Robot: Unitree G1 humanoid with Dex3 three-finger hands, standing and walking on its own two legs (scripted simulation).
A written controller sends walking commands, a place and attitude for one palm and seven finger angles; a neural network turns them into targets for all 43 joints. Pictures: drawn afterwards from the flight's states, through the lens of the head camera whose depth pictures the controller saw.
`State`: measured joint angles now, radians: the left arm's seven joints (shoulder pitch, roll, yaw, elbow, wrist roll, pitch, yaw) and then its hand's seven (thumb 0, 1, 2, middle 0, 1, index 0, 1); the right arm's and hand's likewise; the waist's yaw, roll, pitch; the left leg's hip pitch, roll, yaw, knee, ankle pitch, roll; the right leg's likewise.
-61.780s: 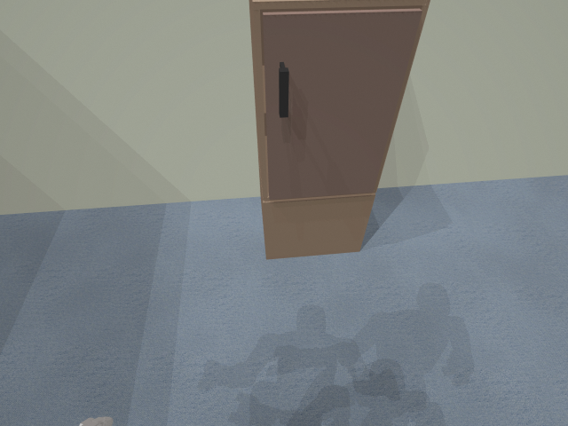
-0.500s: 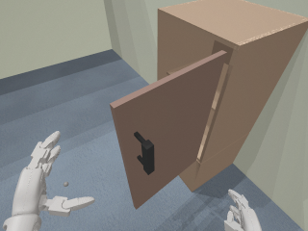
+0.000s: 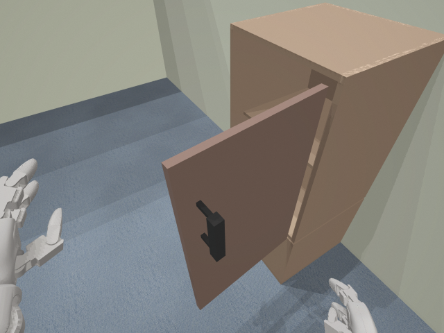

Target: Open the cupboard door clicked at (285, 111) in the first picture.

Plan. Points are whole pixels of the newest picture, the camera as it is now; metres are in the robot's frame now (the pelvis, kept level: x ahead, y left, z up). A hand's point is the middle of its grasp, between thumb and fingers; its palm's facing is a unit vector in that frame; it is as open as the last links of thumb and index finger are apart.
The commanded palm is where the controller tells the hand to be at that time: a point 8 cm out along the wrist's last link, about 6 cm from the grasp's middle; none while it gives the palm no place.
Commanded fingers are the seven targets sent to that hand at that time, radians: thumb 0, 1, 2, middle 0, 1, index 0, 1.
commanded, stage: draw the hand back to the body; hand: left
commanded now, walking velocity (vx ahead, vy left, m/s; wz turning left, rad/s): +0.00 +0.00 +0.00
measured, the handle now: (210, 230) +0.29 +0.07 +0.04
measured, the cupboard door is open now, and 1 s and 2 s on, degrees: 96 96 96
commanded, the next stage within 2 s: step back with the hand held close in 0.34 s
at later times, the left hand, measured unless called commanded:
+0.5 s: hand (61, 246) +0.17 +0.25 +0.15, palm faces +0.45 -0.80 -0.38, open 7.4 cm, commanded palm +0.13 +0.28 +0.17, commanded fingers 0.00 0.90 0.90 -0.20 -0.30 -0.20 -0.30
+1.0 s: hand (32, 271) +0.14 +0.26 +0.15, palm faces +0.38 -0.78 -0.50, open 7.4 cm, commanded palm +0.08 +0.30 +0.17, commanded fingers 0.00 0.90 0.90 -0.20 -0.30 -0.20 -0.30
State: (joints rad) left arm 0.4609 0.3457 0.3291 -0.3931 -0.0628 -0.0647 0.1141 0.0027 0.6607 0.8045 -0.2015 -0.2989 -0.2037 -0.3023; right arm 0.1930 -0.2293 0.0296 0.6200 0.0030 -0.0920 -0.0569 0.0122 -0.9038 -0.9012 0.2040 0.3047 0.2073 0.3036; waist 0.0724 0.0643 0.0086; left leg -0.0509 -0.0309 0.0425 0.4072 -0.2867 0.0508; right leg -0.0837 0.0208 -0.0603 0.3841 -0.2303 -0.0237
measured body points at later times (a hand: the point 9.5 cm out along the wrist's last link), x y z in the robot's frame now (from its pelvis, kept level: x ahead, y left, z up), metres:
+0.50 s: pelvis -0.01 -0.02 +0.00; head -0.04 -0.04 +0.45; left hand +0.15 +0.29 +0.18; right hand +0.17 -0.24 -0.09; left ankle -0.04 +0.08 -0.74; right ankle -0.01 -0.10 -0.74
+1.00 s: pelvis -0.07 +0.01 -0.01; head -0.05 +0.01 +0.44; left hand +0.11 +0.30 +0.18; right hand +0.10 -0.25 -0.08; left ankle -0.04 +0.08 -0.74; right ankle -0.01 -0.10 -0.74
